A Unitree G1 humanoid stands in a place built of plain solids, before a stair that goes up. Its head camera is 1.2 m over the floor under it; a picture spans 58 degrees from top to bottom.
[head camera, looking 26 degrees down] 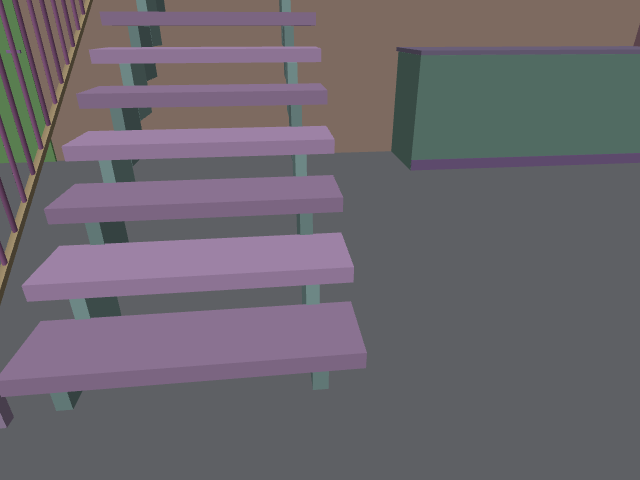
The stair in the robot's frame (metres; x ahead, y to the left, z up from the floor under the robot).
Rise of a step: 0.18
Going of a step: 0.28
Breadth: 1.22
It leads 6 degrees to the left of straight ahead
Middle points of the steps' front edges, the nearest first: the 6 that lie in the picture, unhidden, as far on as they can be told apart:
1.12 0.44 0.18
1.40 0.47 0.37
1.68 0.50 0.55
1.96 0.54 0.74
2.24 0.57 0.92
2.52 0.60 1.10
